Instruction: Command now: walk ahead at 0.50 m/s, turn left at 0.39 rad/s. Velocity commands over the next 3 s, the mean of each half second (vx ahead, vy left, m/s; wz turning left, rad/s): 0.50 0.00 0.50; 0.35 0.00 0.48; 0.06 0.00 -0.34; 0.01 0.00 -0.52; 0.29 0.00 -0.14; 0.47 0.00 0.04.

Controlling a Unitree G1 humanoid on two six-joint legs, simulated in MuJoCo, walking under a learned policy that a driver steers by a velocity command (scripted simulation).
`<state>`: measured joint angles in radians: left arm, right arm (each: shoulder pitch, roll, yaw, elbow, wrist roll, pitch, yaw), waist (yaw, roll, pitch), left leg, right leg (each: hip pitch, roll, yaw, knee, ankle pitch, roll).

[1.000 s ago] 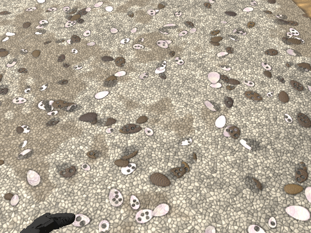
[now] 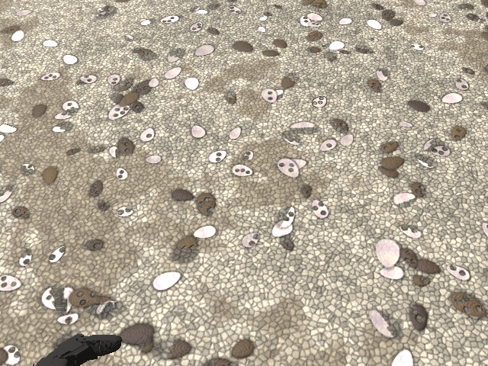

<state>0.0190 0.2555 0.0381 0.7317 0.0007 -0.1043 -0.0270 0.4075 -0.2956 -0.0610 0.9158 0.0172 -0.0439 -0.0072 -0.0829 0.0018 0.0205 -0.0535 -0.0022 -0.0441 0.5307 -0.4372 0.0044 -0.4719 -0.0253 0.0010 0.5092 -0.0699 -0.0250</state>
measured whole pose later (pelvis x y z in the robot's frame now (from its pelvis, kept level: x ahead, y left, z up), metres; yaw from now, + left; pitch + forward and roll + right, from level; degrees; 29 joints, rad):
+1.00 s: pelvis +0.50 +0.12 +0.00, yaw +31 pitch +1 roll -1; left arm 0.04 0.27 0.04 0.76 0.04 -0.10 -0.03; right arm 0.29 -0.30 -0.08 0.75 -0.01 -0.02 -0.03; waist -0.05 0.01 0.03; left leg -0.19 -0.10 -0.16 0.73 -0.48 0.03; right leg -0.46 0.05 0.02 0.49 -0.04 -0.03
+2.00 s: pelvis +0.55 +0.13 +0.02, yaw +0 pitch +2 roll +1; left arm 0.16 0.30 0.06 0.67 0.00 0.03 0.01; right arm 0.15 -0.34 -0.09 0.74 0.00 0.02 -0.04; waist 0.00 0.03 0.05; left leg -0.52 0.02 -0.03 1.03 -0.38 -0.09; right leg -0.26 0.05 0.06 0.44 -0.21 -0.05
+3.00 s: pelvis +0.93 +0.08 +0.02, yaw +0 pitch +1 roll -2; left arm 0.33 0.27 0.05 0.84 0.01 -0.10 -0.02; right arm 0.18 -0.31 -0.05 0.73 0.02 -0.06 0.00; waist 0.05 0.05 0.02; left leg -0.71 0.12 -0.06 0.86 -0.01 0.00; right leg -0.04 0.08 -0.08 0.22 -0.19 -0.06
